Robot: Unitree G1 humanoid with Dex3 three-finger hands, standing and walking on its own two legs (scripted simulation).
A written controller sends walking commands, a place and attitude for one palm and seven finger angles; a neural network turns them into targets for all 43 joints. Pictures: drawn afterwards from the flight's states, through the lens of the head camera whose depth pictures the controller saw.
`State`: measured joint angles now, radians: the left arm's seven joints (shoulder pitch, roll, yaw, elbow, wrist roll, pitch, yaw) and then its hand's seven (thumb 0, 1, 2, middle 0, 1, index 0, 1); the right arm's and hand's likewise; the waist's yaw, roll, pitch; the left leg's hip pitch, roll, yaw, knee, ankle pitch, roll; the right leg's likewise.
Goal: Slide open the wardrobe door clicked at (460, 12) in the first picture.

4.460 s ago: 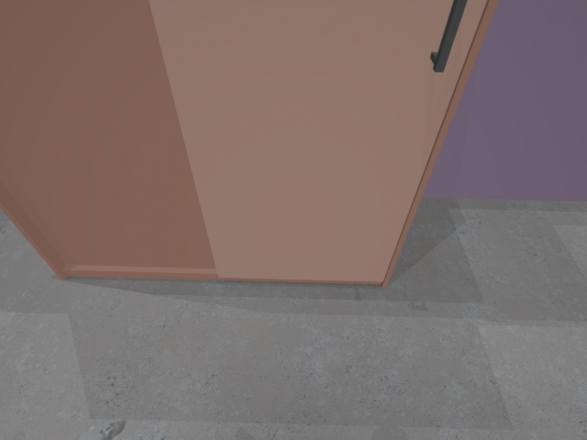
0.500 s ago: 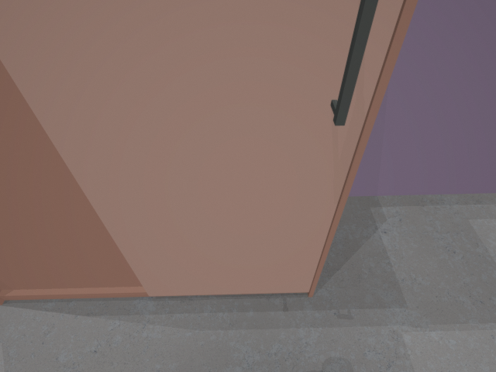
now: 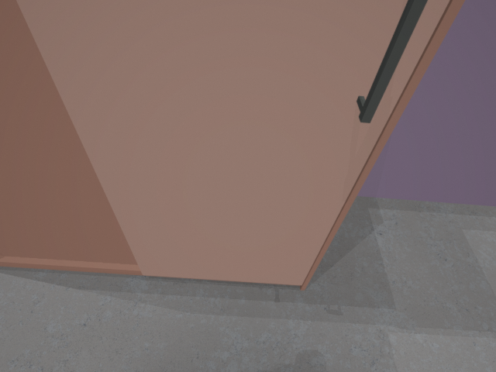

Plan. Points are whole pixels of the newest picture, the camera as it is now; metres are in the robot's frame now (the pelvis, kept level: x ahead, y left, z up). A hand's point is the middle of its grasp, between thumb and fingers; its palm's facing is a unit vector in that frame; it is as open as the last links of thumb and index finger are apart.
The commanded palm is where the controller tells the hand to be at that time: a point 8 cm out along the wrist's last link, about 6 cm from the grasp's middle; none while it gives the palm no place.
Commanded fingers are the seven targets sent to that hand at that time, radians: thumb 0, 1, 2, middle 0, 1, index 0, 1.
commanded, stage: look again from close up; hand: right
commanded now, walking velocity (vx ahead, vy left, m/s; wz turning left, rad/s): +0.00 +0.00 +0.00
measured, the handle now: (388, 51) +0.54 -0.16 +0.27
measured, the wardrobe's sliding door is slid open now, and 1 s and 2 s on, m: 0.00 0.00 0.00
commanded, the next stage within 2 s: shuffle to correct the standing spot in 0.80 s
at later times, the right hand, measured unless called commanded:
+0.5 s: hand out of the picture +0.00 -0.13 -0.17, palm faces +0.01 +0.98 -0.20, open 7.3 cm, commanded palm none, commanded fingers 0.00 -0.90 -0.90 0.20 0.30 0.20 0.30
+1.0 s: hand out of the picture +0.01 -0.15 -0.17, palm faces +0.02 +0.98 -0.20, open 7.4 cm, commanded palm none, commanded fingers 0.00 -0.90 -0.90 0.20 0.30 0.20 0.30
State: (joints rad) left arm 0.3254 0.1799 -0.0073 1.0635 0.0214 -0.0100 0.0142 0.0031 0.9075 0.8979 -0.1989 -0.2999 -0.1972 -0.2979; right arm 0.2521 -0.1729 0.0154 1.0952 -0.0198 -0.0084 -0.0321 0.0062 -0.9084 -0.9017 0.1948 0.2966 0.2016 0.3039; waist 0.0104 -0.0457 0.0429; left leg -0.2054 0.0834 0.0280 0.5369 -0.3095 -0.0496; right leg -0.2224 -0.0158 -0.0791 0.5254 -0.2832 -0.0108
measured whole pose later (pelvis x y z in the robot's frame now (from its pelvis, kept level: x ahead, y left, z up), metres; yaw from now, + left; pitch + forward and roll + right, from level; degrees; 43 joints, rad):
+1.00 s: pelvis +0.00 +0.03 +0.00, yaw +0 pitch -1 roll +0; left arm 0.26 0.16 0.00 1.11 0.02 -0.01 0.02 0.00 0.91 0.90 -0.20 -0.30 -0.20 -0.30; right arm 0.26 -0.17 0.00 1.09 -0.02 -0.01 -0.02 0.01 -0.91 -0.90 0.20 0.30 0.20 0.30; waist -0.01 0.01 0.04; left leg -0.18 0.03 0.05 0.49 -0.29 0.00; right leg -0.19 -0.07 -0.06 0.46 -0.25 0.04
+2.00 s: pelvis +0.04 +0.01 +0.00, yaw +0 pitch -4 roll -1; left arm 0.21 0.18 0.05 0.95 0.01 0.03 0.02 0.00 0.91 0.90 -0.20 -0.30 -0.20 -0.30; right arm 0.26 -0.16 -0.01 0.96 -0.03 0.00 -0.05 0.01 -0.91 -0.90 0.20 0.30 0.20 0.30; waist 0.01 -0.02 0.04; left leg -0.24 0.02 0.09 0.58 -0.28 0.05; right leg -0.29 -0.01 -0.06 0.69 -0.38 0.01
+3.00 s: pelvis -0.16 -0.06 +0.00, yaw +0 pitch -3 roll +0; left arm 0.36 0.14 0.03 1.00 0.03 0.01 0.02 0.00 0.91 0.90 -0.20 -0.30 -0.20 -0.30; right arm 0.40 -0.16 -0.04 1.00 -0.03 0.04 -0.03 0.01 -0.91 -0.90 0.20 0.30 0.20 0.30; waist -0.01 0.07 -0.03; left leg -0.41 0.00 0.01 0.81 -0.41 0.03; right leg -0.23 0.03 -0.07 0.56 -0.29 -0.06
